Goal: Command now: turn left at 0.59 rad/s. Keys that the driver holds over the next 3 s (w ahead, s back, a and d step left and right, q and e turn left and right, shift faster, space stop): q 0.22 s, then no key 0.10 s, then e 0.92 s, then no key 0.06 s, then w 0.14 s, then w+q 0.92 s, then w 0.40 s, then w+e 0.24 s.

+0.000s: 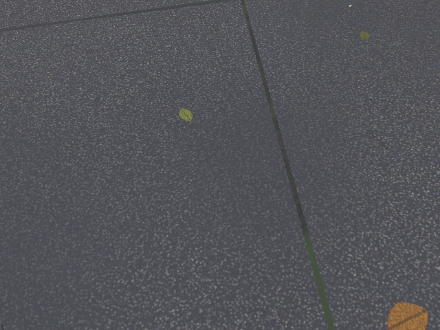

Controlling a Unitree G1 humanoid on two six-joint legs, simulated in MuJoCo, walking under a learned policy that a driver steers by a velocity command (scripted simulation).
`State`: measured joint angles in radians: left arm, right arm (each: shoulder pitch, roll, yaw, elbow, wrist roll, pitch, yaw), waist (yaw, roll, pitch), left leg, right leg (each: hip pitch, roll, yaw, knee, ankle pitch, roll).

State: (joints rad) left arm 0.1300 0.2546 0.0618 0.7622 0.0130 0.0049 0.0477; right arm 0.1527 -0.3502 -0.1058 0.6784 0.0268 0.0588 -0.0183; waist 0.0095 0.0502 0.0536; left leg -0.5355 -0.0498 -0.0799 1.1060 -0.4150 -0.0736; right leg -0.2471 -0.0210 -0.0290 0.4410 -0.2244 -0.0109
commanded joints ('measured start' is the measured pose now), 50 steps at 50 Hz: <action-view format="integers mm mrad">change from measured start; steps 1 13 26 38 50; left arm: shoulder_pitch -10 -77 -19 119 -3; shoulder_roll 166 141 142 223 226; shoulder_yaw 37 31 13 39 56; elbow -73 -129 -71 -101 -180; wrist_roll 2 6 -25 8 -37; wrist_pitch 0 -7 21 -12 32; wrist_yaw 13 -13 -24 -27 -10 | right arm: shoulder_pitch -70 132 -37 -142 -36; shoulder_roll -29 -183 -51 -20 -27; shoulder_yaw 3 -36 36 9 5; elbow -112 -141 -41 -77 -53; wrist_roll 3 -55 -55 -37 -13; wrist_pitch -11 -37 -68 -45 -75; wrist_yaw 7 20 -4 -21 10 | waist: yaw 32 -94 -43 48 -3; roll -214 180 89 -225 -233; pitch -106 -210 -60 -128 -148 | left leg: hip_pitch -101 516 339 -55 210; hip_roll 54 454 277 5 -14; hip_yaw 41 -441 -102 16 35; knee -94 -766 -817 8 -552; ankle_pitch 15 715 289 -211 100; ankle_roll -30 444 309 31 13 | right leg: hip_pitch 225 -410 -128 189 76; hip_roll -239 -11 -49 -314 -147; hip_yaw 158 44 30 461 443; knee -118 719 312 -110 -21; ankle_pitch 360 -473 -181 495 342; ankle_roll -215 76 79 -332 -195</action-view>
